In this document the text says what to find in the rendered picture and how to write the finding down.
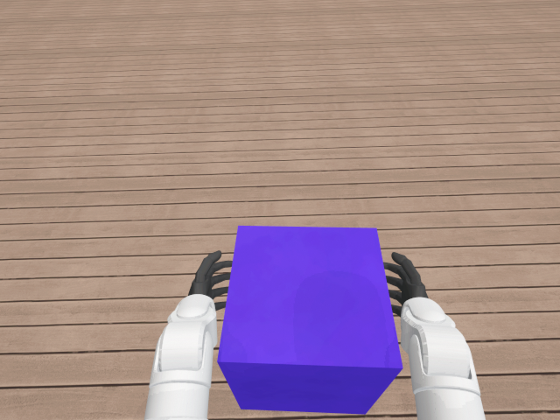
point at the right robot hand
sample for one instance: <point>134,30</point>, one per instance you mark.
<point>410,283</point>

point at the right robot forearm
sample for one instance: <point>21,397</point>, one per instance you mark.
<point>443,376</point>

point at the carton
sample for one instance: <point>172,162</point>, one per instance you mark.
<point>308,324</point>

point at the left robot hand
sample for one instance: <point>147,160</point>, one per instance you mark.
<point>204,281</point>

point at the left robot forearm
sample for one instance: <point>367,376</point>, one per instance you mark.
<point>182,368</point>

